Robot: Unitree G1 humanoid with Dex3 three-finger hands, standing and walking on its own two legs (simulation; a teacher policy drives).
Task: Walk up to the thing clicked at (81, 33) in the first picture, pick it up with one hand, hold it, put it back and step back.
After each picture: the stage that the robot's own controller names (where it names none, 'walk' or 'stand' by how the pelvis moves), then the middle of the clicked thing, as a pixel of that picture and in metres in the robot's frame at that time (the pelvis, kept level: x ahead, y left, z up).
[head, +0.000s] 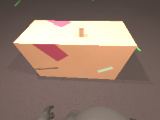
stand; (81, 31) +0.87 +0.17 +0.02
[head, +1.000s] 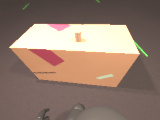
walk; (78, 36) +0.77 +0.21 +0.03
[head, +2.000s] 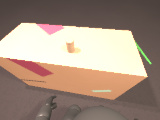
stand; (70, 45) +0.55 +0.22 +0.05
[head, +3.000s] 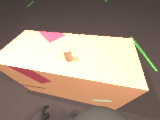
walk; (68, 54) +0.49 +0.22 +0.03
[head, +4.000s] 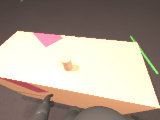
stand; (67, 63) +0.38 +0.20 +0.03
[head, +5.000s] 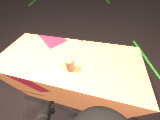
stand; (70, 64) +0.40 +0.18 +0.02
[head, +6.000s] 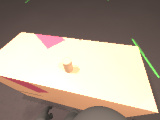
stand; (67, 65) +0.38 +0.20 +0.02
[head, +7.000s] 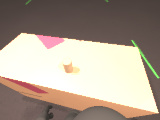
stand; (68, 65) +0.38 +0.20 +0.02
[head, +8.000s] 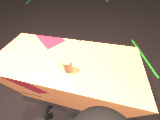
stand; (68, 66) +0.38 +0.20 +0.02
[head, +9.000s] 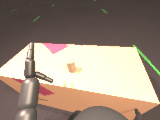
rise first; (71, 65) +0.42 +0.21 +0.03
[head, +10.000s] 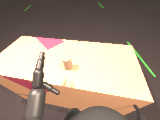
go down; (67, 63) +0.41 +0.21 +0.03
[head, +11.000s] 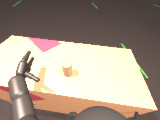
go down; (67, 68) +0.36 +0.19 +0.03
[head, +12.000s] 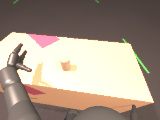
go down; (65, 63) +0.39 +0.20 +0.03
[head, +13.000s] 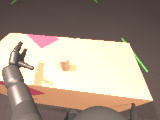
go down; (64, 63) +0.40 +0.20 +0.04
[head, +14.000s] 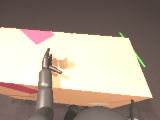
close in; (62, 61) +0.39 +0.21 +0.04
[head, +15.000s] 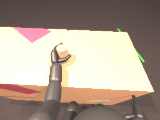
close; (63, 54) +0.43 +0.19 +0.07
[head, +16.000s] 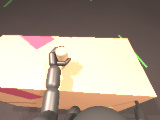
lift; (62, 57) +0.38 +0.19 +0.13
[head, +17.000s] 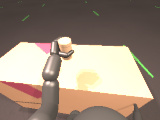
lift; (66, 49) +0.34 +0.17 +0.25
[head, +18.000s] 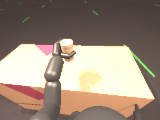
hold; (68, 50) +0.35 +0.16 +0.24
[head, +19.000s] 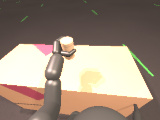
hold; (68, 48) +0.35 +0.16 +0.25
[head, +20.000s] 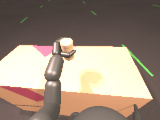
crouch; (67, 50) +0.35 +0.16 +0.25
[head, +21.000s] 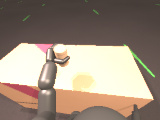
crouch; (62, 56) +0.32 +0.19 +0.22
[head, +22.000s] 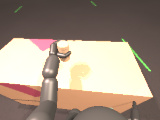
lower; (64, 51) +0.38 +0.19 +0.18
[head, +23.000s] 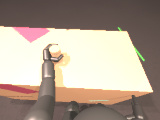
lower; (56, 54) +0.42 +0.24 +0.07
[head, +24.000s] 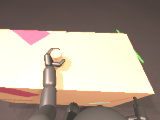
lower; (58, 59) +0.39 +0.23 +0.07
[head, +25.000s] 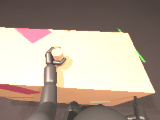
lower; (59, 57) +0.40 +0.22 +0.07
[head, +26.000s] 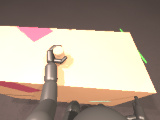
lower; (60, 56) +0.41 +0.22 +0.08
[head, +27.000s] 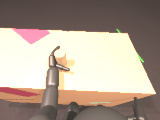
withdraw; (61, 58) +0.39 +0.20 +0.07
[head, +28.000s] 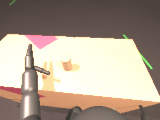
sink last; (66, 63) +0.38 +0.20 +0.06
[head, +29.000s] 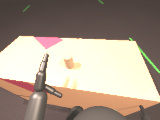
sink last; (68, 61) +0.40 +0.21 +0.06
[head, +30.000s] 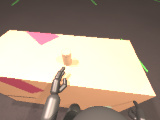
stand; (67, 57) +0.42 +0.21 +0.08
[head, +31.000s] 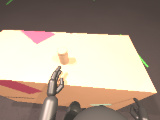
stand; (63, 56) +0.41 +0.22 +0.09
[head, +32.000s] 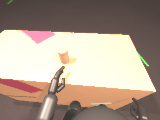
walk; (63, 55) +0.42 +0.22 +0.09
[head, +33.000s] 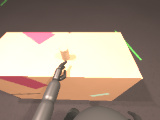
stand; (64, 53) +0.49 +0.23 +0.03
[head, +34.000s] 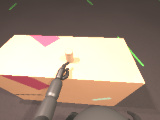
stand; (69, 56) +0.50 +0.19 +0.02
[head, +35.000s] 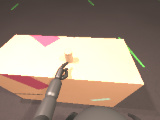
stand; (68, 56) +0.50 +0.20 +0.02
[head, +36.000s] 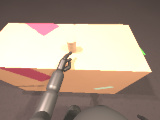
walk; (71, 45) +0.54 +0.14 +0.04
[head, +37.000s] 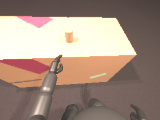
walk; (69, 35) +0.65 +0.16 +0.03
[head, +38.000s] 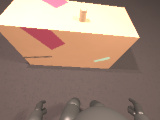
walk; (82, 15) +0.89 +0.16 +0.04
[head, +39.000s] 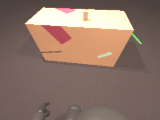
stand; (85, 15) +1.14 +0.16 +0.06
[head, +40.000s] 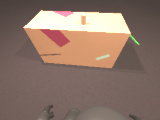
stand; (83, 19) +1.12 +0.17 +0.02
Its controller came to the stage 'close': yes
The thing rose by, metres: 0.21
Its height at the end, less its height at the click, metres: +0.00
